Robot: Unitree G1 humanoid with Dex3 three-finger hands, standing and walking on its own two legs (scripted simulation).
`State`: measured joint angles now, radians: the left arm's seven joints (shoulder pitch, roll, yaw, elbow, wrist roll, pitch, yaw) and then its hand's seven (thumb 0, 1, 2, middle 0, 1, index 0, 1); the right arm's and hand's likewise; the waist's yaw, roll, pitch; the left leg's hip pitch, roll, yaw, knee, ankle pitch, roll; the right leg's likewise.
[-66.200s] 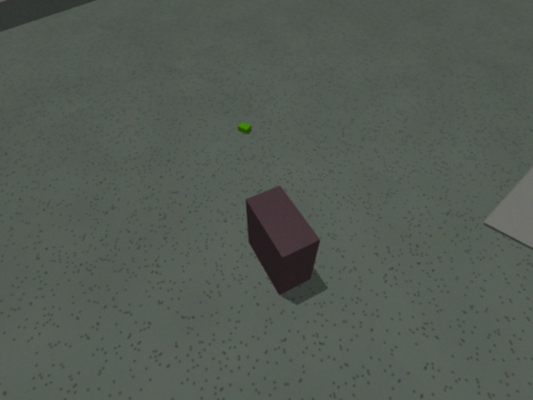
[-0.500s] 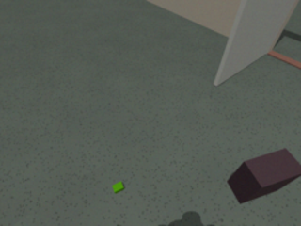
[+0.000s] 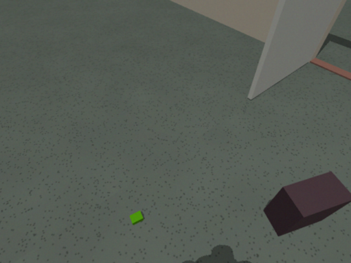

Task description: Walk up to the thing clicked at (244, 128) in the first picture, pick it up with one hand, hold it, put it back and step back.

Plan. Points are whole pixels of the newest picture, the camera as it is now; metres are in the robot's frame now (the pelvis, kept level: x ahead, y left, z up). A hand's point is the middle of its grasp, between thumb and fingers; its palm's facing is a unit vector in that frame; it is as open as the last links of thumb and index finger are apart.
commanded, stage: stand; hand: left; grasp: from above
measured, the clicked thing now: (136, 217) +0.46 +0.24 -0.77
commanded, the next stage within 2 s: step back in 0.10 s
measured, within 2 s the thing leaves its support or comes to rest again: neither
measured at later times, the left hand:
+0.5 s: hand out of the picture +0.09 +0.32 -0.18, palm faces -0.06 -0.92 -0.38, open 7.4 cm
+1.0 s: hand out of the picture -0.06 +0.29 -0.15, palm faces -0.11 -0.91 -0.41, open 7.4 cm
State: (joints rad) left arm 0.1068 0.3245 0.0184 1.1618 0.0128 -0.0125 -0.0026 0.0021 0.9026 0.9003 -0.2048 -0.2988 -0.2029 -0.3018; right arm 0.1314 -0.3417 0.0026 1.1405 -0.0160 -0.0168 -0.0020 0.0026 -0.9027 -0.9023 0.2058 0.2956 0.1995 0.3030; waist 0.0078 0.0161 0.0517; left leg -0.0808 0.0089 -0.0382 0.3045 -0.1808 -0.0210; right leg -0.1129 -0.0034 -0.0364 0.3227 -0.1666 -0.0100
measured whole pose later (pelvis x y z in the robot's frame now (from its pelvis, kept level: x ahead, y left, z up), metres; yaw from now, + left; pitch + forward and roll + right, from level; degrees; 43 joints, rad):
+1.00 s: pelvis -0.18 +0.04 -0.02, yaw -6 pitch -2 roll +2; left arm 0.17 0.34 0.06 0.83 0.03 0.04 0.00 0.00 0.90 0.90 -0.21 -0.30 -0.21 -0.30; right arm 0.13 -0.40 -0.04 0.88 0.01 0.04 -0.02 0.00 -0.90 -0.90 0.21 0.30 0.20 0.30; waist 0.02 0.02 0.17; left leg -0.48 -0.12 -0.12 1.15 -0.49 -0.01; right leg -0.28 0.01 0.06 0.63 -0.31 -0.03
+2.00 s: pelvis -0.51 +0.02 -0.03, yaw -1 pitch -3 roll +1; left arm 0.10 0.40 0.06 0.80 0.02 0.07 0.03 0.00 0.90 0.90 -0.21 -0.30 -0.20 -0.30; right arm 0.18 -0.37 -0.04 0.88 -0.04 0.04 0.01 0.00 -0.90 -0.90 0.21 0.30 0.20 0.30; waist 0.00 -0.03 0.19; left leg -0.29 -0.03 -0.03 0.66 -0.32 0.02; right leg -0.49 0.05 0.09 1.05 -0.53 -0.01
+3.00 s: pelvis -0.63 +0.01 -0.02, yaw +0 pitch -3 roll +0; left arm 0.22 0.35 0.04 0.96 0.03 -0.06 -0.01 0.00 0.90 0.90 -0.21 -0.30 -0.21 -0.30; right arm 0.19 -0.40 -0.06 0.98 -0.03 -0.01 0.01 0.00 -0.90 -0.90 0.21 0.30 0.20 0.30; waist 0.03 0.03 0.09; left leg -0.38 0.02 -0.04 0.82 -0.45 0.01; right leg -0.24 -0.01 -0.03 0.59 -0.31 -0.02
